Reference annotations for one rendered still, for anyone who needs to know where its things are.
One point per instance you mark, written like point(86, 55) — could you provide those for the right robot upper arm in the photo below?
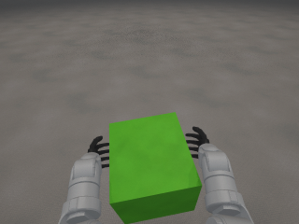
point(225, 219)

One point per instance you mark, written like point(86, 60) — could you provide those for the robot right forearm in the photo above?
point(222, 196)

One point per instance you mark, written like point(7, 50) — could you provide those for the left robot hand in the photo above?
point(94, 148)

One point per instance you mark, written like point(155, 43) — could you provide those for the right robot hand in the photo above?
point(202, 139)

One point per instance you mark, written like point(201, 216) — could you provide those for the carton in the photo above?
point(151, 170)

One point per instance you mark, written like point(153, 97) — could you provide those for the robot left forearm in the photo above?
point(82, 201)

